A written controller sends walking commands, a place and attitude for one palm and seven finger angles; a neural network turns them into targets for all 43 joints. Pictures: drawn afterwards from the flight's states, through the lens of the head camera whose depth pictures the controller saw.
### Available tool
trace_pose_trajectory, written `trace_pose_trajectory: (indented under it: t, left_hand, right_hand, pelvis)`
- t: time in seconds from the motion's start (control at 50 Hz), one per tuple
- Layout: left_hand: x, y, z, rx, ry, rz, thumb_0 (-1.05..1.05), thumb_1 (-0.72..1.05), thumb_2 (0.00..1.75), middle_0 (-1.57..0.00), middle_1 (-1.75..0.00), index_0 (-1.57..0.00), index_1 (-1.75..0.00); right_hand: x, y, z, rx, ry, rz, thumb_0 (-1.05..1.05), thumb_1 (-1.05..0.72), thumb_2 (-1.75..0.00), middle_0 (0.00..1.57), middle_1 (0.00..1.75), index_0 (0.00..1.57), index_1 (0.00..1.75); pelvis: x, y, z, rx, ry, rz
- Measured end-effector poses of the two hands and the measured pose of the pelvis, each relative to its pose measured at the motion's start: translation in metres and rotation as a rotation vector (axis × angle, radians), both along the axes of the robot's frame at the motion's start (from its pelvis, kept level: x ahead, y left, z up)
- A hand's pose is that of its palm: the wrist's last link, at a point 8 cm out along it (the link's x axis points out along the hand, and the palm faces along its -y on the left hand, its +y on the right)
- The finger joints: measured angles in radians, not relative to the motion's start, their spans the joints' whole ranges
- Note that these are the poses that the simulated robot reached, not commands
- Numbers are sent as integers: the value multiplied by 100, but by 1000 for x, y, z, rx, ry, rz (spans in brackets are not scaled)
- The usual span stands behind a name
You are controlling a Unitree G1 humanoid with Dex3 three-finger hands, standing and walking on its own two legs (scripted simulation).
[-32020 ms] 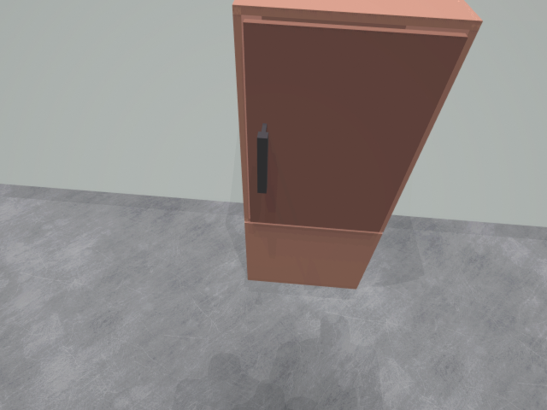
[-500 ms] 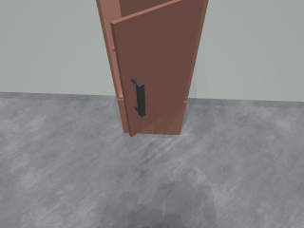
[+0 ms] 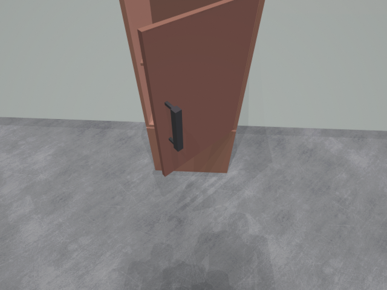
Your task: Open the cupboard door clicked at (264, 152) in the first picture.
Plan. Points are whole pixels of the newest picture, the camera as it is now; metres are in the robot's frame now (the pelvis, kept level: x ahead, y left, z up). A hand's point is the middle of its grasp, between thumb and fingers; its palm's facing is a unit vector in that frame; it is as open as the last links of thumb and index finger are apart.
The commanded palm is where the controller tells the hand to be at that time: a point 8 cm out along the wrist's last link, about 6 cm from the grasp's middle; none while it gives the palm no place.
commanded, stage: walk to a spot facing it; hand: left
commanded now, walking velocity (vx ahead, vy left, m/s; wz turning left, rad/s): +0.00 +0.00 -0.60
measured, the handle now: (173, 126) +0.58 +0.10 -0.07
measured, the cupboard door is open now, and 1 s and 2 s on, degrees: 43 43 43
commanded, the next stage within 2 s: none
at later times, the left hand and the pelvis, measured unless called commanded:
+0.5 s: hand out of the picture +0.09 +0.14 -0.17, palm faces -0.19 -0.94 -0.29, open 7.4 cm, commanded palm none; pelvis -0.01 -0.06 -0.01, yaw -15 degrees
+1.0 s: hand (151, 257) +0.22 +0.13 -0.18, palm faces -0.46 -0.86 -0.23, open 7.4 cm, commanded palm none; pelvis +0.05 -0.03 -0.01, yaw -32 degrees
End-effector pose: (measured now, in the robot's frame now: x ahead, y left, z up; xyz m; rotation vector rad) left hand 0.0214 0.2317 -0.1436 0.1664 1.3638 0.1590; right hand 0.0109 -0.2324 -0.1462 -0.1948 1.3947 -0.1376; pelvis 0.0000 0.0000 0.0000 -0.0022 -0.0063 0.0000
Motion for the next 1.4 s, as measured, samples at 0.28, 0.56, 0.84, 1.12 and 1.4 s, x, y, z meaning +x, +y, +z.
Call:
trace_pose_trajectory:
  t: [0.28,0.56,0.84,1.12,1.4]
  left_hand:
    - [34,-7,-5,34,19,-102,1,91,90,-20,-29,-20,-29]
    - [78,-57,9,68,-17,-269,1,91,90,-20,-29,-20,-29]
    - [145,-52,-5,24,-28,-406,1,90,90,-20,-30,-20,-30]
    - [266,-99,0,-17,-120,-670,1,91,90,-20,-29,-19,-29]
    - [299,-232,12,-29,-218,-938,1,91,90,-20,-29,-20,-29]
  right_hand:
    - [-39,-17,-18,-7,7,-155,0,-90,-90,20,30,21,30]
    - [2,-93,0,-40,-143,-283,1,-91,-90,20,30,20,30]
    - [54,-85,24,-113,-313,-376,1,-91,-90,20,30,20,30]
    - [-61,-37,24,-125,-68,-594,1,-90,-90,20,30,21,30]
    - [-134,-51,-3,-76,-14,-893,1,-91,-90,20,30,20,30]
  pelvis:
    - [-7,-16,-15,32,-6,-137]
    - [-3,-59,-5,54,32,-302]
    - [32,-37,-8,23,58,-464]
    - [59,-38,-4,-21,55,-653]
    - [59,-84,-13,27,1,-842]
